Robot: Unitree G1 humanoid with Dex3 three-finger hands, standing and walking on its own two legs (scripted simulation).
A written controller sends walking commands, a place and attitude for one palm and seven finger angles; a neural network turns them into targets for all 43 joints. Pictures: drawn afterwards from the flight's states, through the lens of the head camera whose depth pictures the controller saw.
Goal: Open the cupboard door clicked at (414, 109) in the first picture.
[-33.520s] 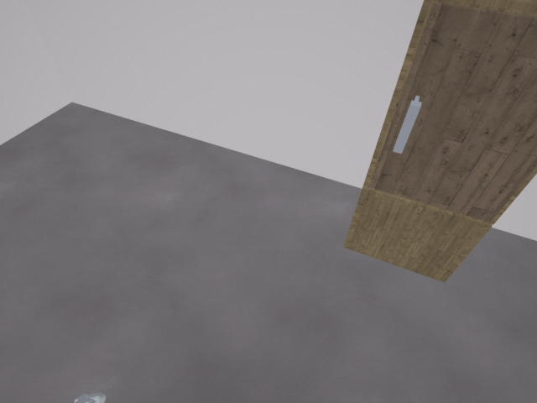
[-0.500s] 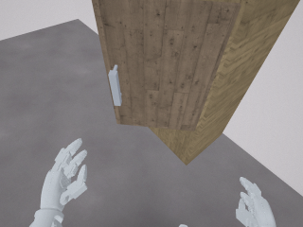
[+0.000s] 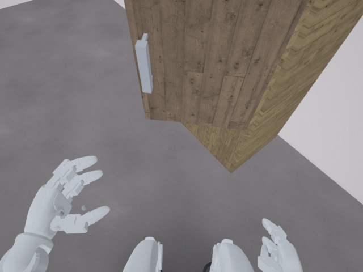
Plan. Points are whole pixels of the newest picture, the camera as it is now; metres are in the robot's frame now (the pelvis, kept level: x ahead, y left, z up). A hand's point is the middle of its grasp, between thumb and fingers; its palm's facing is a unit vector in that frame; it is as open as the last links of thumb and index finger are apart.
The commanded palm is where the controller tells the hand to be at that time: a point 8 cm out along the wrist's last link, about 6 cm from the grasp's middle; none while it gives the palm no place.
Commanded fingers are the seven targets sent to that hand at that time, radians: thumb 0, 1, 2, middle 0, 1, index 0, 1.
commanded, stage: raise the hand with hooked fingers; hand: left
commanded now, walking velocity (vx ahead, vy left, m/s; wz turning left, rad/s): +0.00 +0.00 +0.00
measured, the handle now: (146, 64) +0.63 +0.15 +0.05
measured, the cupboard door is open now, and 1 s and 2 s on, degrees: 44 44 44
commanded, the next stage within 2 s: move the hooked fingers beside the handle in 1.32 s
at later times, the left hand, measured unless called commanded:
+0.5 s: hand (59, 191) +0.26 +0.26 +0.05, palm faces -0.05 -1.00 -0.06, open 13.5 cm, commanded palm +0.24 +0.31 +0.06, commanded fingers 0.00 -0.50 0.30 -0.30 -1.20 -0.30 -1.20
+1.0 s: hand (52, 167) +0.30 +0.28 +0.05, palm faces -0.07 -1.00 -0.05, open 14.0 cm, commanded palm +0.28 +0.33 +0.06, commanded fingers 0.00 -0.50 0.30 -0.30 -1.20 -0.30 -1.20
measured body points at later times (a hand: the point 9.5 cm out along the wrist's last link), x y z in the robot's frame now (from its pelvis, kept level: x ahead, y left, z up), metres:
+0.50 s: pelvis +0.01 +0.01 +0.01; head +0.09 +0.04 +0.45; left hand +0.25 +0.31 +0.05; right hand +0.20 -0.23 -0.05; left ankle +0.03 +0.11 -0.63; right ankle +0.06 -0.12 -0.63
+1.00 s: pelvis +0.02 +0.01 +0.01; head +0.11 +0.03 +0.45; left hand +0.30 +0.34 +0.06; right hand +0.17 -0.25 -0.06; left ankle +0.03 +0.11 -0.63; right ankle +0.06 -0.12 -0.63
